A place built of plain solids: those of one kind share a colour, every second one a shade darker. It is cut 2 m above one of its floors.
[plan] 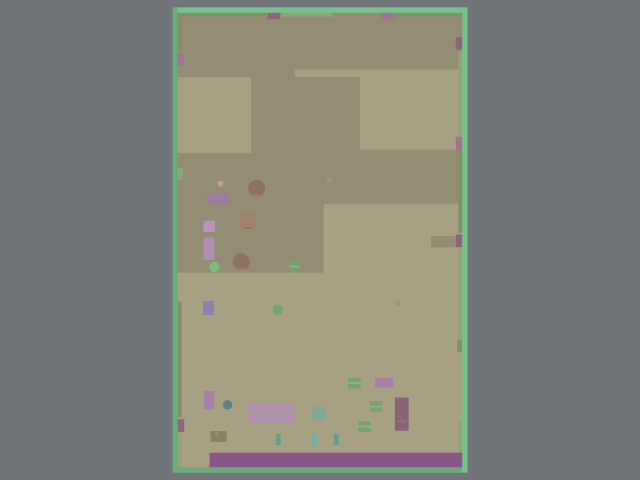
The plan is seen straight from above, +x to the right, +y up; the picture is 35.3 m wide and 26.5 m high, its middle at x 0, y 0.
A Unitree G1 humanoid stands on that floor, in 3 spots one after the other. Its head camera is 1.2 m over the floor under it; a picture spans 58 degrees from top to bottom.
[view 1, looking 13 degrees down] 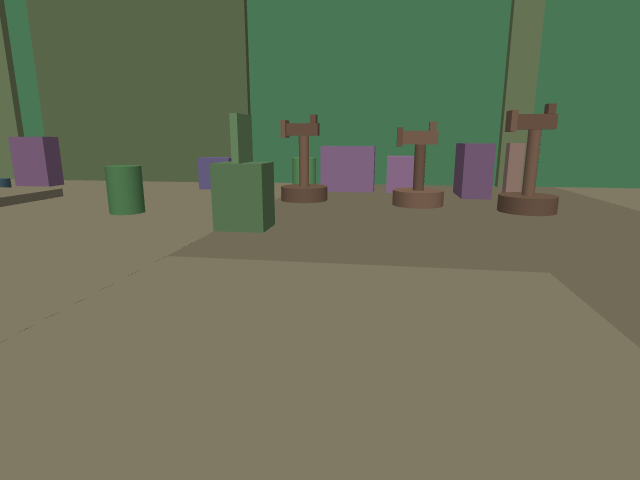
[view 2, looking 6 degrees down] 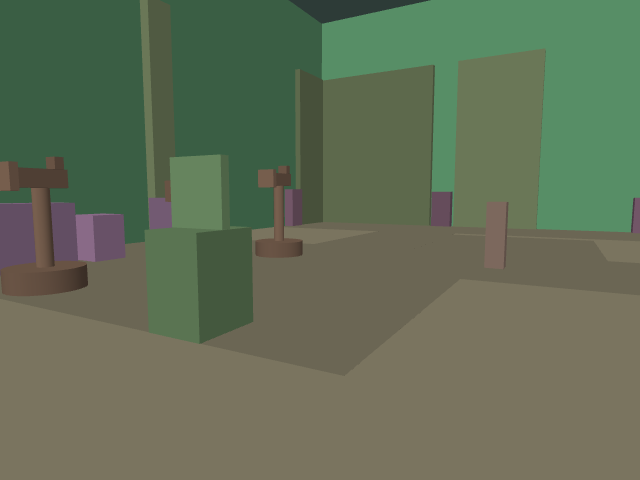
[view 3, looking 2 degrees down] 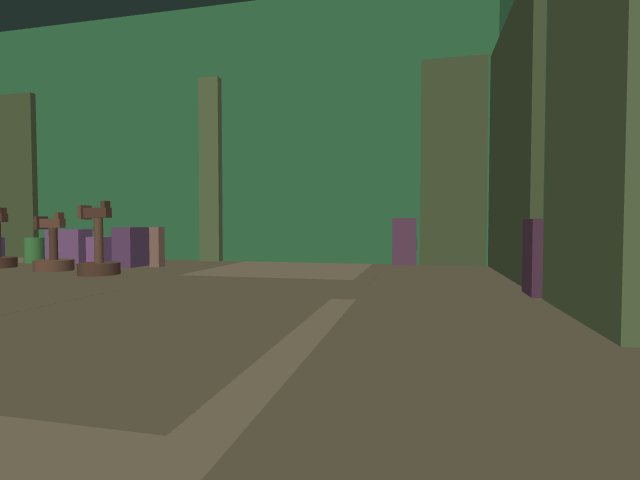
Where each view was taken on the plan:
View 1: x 4.33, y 0.50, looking -171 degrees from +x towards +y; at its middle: floor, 5.33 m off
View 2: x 1.40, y -4.30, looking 119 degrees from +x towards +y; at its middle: floor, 11.49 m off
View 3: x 5.47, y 10.40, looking -167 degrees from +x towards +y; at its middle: wall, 13.68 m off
